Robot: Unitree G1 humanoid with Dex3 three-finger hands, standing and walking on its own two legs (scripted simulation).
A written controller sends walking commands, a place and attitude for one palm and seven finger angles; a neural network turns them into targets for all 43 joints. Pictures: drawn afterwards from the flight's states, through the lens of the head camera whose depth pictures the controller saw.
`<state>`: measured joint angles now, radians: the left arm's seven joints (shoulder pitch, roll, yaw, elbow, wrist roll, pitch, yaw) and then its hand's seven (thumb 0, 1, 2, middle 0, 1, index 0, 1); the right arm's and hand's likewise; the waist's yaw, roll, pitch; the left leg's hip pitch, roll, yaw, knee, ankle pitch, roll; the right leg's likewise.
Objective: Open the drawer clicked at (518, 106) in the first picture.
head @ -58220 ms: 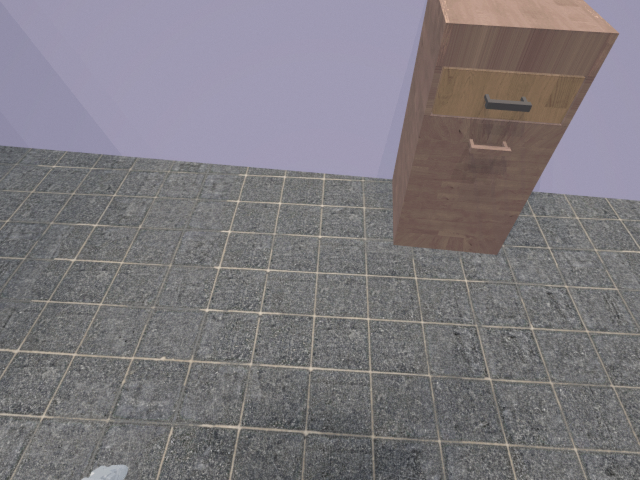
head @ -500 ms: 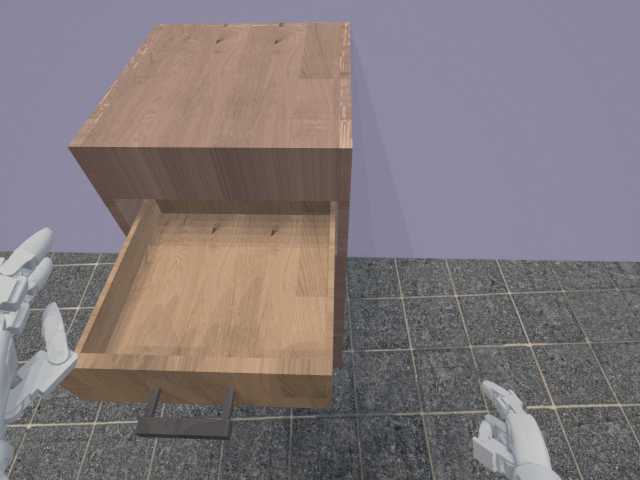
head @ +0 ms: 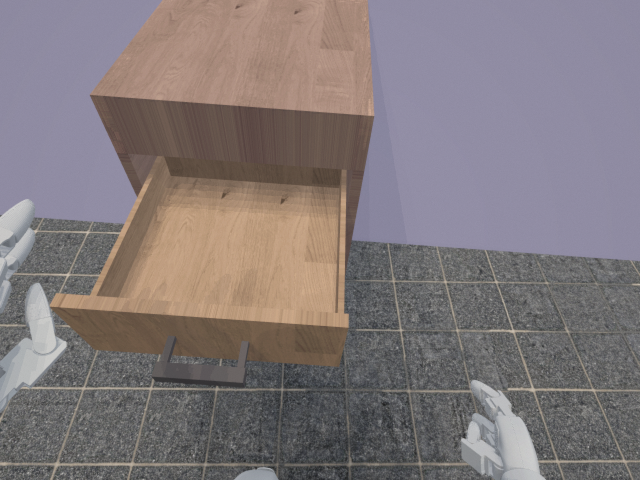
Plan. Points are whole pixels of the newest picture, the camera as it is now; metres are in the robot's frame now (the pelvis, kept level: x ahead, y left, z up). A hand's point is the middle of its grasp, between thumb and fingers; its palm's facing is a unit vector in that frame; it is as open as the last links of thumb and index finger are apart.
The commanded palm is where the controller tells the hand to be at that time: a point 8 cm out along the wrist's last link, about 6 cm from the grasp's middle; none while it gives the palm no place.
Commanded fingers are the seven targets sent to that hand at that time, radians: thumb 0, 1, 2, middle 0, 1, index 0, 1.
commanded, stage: step back with the hand held close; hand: left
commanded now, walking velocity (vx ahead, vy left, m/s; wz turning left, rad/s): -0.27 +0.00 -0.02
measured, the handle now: (204, 360) +0.27 +0.18 -0.07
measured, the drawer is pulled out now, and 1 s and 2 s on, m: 0.30 0.30 0.30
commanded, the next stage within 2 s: stop stepping back and stand still in 0.60 s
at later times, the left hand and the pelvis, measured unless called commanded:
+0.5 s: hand (73, 416) +0.14 +0.20 +0.16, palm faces +0.21 -0.84 -0.50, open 7.4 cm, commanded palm +0.08 +0.26 +0.19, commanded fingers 0.00 0.90 0.90 -0.20 -0.30 -0.20 -0.30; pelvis -0.06 -0.02 +0.01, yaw -2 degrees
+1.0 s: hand out of the picture -0.01 +0.19 +0.17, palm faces +0.33 -0.83 -0.45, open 7.4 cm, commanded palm -0.06 +0.24 +0.19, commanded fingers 0.00 0.90 0.90 -0.20 -0.30 -0.20 -0.30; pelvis -0.19 -0.04 +0.01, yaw -1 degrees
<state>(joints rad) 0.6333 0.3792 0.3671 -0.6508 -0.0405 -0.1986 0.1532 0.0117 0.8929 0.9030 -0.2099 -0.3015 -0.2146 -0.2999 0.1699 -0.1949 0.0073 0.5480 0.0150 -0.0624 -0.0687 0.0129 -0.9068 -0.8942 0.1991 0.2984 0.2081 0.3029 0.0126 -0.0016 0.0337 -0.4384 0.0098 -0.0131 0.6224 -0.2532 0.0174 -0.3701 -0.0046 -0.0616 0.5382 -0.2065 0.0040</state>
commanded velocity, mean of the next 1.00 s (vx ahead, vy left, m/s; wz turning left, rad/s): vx -0.17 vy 0.02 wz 0.01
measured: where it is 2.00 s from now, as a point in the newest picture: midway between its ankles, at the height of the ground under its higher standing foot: outside the picture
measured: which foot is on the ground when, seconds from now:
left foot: down 0.00-0.40, up 0.42-0.56, down 0.58-0.88, up 0.90-1.00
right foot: down 0.00-0.10, up 0.12-0.26, down 0.28-0.60, up 0.62-0.84, down 0.86-1.00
